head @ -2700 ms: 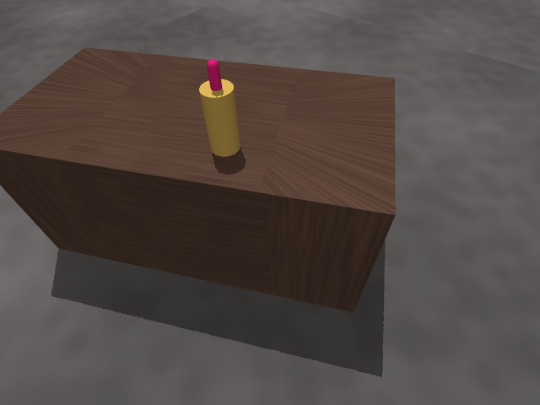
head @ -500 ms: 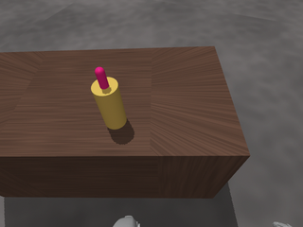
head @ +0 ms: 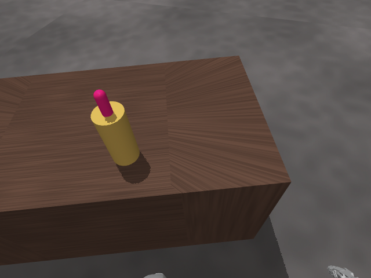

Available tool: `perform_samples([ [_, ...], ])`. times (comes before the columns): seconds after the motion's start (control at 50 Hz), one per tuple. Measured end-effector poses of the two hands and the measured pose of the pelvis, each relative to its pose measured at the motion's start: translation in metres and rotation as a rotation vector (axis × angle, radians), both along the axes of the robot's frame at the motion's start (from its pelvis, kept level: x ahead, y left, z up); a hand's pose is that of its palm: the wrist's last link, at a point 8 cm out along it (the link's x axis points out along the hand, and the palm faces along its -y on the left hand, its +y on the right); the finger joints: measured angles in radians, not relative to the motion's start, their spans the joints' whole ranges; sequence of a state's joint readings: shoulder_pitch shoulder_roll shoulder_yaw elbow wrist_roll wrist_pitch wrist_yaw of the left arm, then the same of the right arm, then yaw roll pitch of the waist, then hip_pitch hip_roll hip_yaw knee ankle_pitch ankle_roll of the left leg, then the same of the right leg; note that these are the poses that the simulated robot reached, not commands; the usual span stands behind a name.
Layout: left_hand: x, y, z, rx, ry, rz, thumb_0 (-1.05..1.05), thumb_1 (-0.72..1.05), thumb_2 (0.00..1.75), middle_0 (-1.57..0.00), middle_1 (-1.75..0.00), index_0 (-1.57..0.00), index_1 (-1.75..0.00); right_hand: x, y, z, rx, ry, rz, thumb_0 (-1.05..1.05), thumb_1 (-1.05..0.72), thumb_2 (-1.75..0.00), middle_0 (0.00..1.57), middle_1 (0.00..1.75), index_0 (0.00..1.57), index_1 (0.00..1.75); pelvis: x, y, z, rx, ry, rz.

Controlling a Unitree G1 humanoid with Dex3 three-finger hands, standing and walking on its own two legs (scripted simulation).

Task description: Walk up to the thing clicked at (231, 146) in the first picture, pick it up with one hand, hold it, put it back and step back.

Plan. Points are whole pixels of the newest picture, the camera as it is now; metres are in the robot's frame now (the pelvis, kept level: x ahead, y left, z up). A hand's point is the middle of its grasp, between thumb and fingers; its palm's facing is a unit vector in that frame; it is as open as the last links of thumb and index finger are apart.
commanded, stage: walk up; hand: left
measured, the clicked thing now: (114, 127) +0.51 +0.23 -0.01
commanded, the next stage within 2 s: stand in 1.20 s
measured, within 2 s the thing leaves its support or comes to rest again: neither
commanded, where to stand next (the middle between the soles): +0.06 -0.01 m, yaw +4 degrees
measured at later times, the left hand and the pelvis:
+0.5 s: hand out of the picture +0.09 +0.25 -0.12, palm faces +0.04 -0.95 -0.32, open 7.4 cm; pelvis -0.02 -0.01 +0.02, yaw +3 degrees
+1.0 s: hand out of the picture +0.05 +0.27 -0.13, palm faces +0.10 -0.94 -0.32, open 7.4 cm; pelvis +0.00 +0.01 +0.03, yaw +4 degrees
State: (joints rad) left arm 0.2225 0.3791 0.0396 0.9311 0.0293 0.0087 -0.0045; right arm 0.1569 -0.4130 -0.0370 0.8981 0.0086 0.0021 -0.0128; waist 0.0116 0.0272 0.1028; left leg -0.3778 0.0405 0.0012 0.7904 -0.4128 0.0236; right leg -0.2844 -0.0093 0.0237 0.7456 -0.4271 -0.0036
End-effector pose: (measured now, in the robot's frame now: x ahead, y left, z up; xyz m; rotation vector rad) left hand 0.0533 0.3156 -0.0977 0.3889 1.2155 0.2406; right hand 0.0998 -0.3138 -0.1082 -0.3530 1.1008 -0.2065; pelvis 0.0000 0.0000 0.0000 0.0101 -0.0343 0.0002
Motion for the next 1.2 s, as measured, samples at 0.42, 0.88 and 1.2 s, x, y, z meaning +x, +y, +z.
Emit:
perform_samples([
  [0.42, 0.033, -0.030, 0.010, -0.093, -0.127, 0.003, 0.00, 0.90, 0.90, -0.20, -0.30, -0.21, -0.30, -0.045, 0.001, 0.014, 0.011, 0.093, 0.013, 0.01, -0.91, -0.90, 0.20, 0.30, 0.21, 0.30, -0.016, -0.009, 0.020, -0.008, -0.024, 0.041],
  [0.88, -0.009, -0.004, 0.004, -0.101, 0.001, 0.125, 0.00, 0.90, 0.90, -0.20, -0.30, -0.20, -0.30, -0.003, 0.030, 0.024, 0.012, 0.091, 0.078, 0.01, -0.90, -0.90, 0.20, 0.30, 0.21, 0.30, -0.005, 0.006, 0.029, -0.023, 0.000, 0.070],
  [1.2, -0.004, -0.005, 0.005, -0.100, -0.011, 0.142, 0.00, 0.90, 0.90, -0.20, -0.30, -0.20, -0.30, 0.023, 0.037, 0.027, 0.019, 0.064, 0.091, 0.01, -0.90, -0.90, 0.20, 0.30, 0.21, 0.30, 0.003, 0.007, 0.031, -0.023, 0.001, 0.088],
])
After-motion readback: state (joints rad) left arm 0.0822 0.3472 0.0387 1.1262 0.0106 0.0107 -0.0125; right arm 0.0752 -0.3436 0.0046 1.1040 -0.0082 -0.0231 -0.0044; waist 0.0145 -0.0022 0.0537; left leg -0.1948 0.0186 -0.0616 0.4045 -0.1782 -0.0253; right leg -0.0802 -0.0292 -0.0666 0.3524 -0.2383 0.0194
